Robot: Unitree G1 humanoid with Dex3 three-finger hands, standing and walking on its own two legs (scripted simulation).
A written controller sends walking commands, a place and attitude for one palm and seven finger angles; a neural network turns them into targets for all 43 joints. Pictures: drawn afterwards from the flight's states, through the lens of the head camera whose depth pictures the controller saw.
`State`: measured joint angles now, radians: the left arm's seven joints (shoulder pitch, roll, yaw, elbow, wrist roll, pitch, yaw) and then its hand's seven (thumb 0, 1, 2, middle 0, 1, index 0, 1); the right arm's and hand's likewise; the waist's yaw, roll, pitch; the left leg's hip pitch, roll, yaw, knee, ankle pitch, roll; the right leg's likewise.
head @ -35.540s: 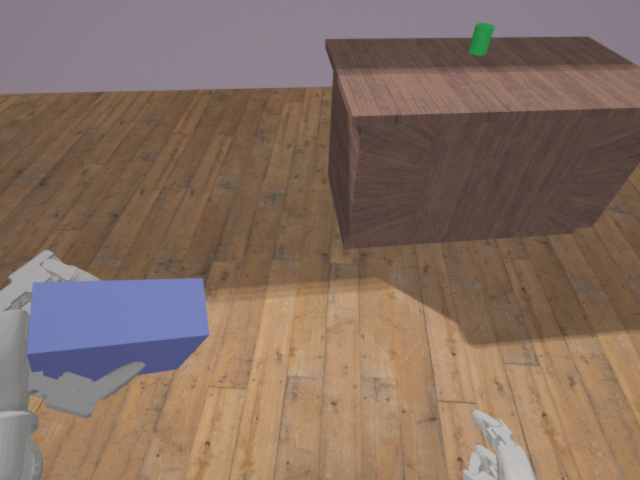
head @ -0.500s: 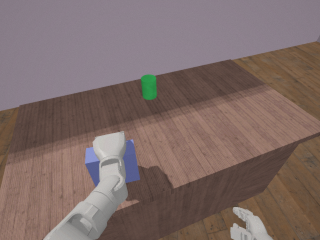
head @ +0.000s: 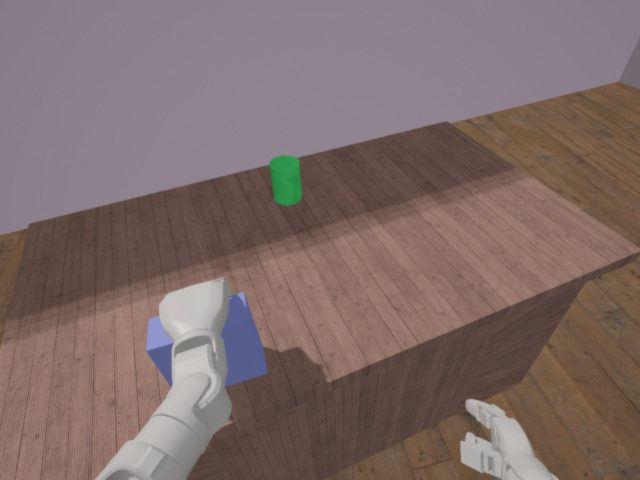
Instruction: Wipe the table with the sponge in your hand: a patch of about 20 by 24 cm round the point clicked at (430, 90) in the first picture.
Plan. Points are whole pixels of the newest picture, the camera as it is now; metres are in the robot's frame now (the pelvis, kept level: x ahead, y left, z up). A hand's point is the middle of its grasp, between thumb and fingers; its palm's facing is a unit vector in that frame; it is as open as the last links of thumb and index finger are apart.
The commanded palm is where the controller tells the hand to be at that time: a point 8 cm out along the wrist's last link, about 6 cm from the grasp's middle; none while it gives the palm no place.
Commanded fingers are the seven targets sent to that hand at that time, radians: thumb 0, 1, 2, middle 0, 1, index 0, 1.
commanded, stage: slide back across to the middle lane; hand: left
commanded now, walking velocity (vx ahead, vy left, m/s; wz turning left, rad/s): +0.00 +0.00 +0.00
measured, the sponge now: (215, 356) +0.31 +0.20 -0.04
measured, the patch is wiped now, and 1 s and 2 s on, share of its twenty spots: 1.00 1.00 1.00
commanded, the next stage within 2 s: wipe forward along the middle lane in 0.32 s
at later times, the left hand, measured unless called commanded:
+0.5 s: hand (172, 346) +0.28 +0.24 +0.01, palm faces -0.05 -0.09 -0.99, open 10.0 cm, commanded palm +0.26 +0.25 +0.06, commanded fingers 0.00 0.10 1.30 -1.20 -1.60 -1.20 -1.60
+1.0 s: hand (162, 321) +0.33 +0.28 +0.01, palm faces -0.08 -0.04 -1.00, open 10.0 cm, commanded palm +0.31 +0.27 +0.04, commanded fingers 0.00 0.10 1.30 -1.20 -1.60 -1.20 -1.60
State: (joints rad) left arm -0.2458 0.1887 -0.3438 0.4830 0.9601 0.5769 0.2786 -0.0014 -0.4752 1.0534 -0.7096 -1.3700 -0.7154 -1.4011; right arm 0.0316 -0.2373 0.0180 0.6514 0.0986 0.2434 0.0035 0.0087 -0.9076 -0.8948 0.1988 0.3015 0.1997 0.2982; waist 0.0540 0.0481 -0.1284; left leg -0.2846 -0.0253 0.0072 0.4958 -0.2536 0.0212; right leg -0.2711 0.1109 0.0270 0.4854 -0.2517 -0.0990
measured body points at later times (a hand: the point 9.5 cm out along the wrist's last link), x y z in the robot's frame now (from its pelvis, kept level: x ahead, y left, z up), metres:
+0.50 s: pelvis -0.01 +0.00 +0.00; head -0.03 -0.03 +0.45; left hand +0.28 +0.24 +0.07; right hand +0.21 -0.23 -0.09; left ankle +0.00 +0.11 -0.74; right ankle -0.01 -0.06 -0.74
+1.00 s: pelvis -0.02 +0.00 -0.01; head -0.01 -0.02 +0.44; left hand +0.33 +0.27 +0.07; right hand +0.15 -0.24 -0.13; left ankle +0.00 +0.11 -0.74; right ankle -0.01 -0.06 -0.74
